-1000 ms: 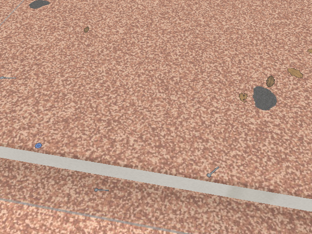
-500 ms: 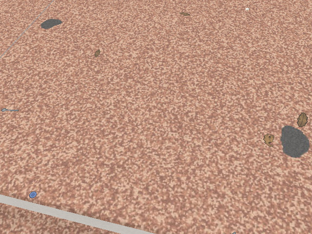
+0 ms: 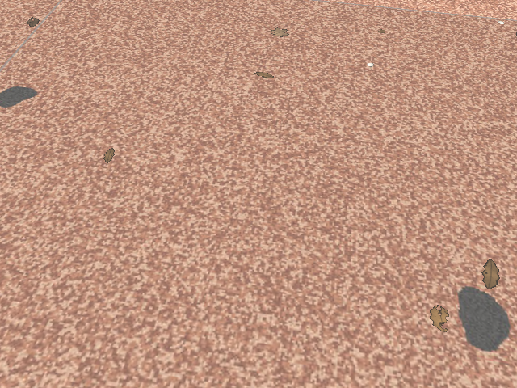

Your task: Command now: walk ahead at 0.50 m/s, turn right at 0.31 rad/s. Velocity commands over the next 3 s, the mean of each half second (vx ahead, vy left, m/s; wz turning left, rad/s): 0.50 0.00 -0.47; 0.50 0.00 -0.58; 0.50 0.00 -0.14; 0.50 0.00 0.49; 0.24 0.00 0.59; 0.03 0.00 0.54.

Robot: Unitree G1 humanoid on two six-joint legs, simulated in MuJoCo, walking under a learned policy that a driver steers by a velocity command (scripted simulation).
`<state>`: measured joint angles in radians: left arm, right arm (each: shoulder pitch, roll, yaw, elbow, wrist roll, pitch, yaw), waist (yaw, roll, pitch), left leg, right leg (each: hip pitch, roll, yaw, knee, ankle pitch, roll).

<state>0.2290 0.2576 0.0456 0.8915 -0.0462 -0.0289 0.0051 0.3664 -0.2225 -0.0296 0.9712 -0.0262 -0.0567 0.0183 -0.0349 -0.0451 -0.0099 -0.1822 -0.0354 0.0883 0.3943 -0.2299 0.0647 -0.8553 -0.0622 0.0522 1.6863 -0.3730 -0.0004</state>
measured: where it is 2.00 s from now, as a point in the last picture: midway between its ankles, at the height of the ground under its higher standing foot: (389, 215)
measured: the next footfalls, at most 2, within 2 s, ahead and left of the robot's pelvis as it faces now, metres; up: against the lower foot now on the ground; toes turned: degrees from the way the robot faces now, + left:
right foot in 0.28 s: +0.33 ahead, -0.13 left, +0.12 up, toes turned -12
left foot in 0.82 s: +0.68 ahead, -0.06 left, +0.12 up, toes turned -31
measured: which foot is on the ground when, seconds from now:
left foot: down 0.00-0.28, up 0.30-0.80, down 0.82-1.00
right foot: up 0.00-0.26, down 0.28-0.82, up 0.84-1.00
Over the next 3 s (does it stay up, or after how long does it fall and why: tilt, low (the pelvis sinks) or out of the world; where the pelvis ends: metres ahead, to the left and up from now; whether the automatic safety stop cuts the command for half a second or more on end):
stays up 1.24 -0.43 0.12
